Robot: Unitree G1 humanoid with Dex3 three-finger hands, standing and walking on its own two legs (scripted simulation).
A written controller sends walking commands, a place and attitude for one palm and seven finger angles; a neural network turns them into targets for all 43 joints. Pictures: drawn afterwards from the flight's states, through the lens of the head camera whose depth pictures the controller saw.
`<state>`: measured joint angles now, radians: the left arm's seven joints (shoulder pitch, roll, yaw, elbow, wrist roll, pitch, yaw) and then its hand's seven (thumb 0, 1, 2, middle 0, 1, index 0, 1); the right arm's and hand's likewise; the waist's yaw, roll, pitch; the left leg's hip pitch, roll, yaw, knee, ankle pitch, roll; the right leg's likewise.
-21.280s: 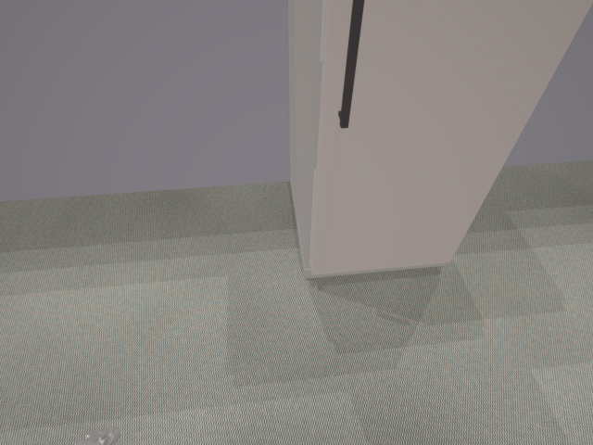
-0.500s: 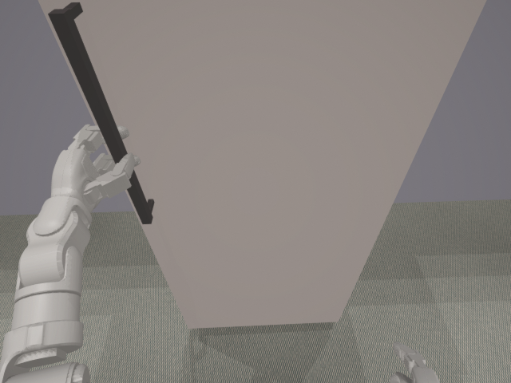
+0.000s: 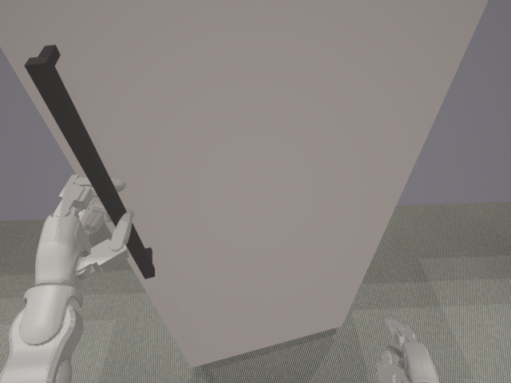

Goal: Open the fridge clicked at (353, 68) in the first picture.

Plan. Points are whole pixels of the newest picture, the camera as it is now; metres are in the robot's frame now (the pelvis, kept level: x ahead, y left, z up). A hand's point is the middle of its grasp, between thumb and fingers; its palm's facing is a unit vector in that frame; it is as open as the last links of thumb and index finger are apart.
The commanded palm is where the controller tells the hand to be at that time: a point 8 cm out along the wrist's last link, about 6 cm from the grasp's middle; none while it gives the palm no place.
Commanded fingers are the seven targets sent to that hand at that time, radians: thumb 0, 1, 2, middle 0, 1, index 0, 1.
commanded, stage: walk backward, drawing the door open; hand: left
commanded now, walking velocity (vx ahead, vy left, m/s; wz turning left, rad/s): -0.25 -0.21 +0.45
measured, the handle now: (113, 192) +0.31 +0.22 +0.19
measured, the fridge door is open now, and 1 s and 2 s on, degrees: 12 40 62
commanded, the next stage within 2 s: stop walking and hold the door back in 1.70 s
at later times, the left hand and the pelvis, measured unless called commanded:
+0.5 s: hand (144, 340) +0.14 +0.13 +0.15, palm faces +0.30 -0.92 -0.26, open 7.1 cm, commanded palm +0.09 +0.17 +0.16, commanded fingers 0.00 0.90 0.90 -0.45 -1.40 -0.45 -1.40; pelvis -0.11 -0.07 -0.01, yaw +5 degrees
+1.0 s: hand out of the picture +0.06 +0.04 +0.15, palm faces +0.52 -0.80 -0.29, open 7.2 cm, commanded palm +0.01 +0.07 +0.16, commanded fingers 0.00 0.90 0.90 -0.45 -1.40 -0.45 -1.40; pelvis -0.11 -0.21 -0.01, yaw +33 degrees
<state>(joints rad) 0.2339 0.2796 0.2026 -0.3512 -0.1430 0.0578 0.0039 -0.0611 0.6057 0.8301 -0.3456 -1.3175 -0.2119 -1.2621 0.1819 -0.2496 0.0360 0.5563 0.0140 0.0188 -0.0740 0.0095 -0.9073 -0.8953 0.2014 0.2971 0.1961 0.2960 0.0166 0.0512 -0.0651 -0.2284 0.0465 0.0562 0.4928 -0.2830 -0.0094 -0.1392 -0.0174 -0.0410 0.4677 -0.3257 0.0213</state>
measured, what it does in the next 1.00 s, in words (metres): steps to the right, turning left: left foot, then right foot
